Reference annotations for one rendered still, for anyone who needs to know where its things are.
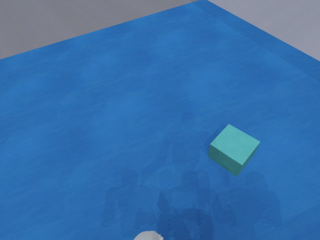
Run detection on carton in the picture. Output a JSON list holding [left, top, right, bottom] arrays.
[[208, 124, 260, 177]]

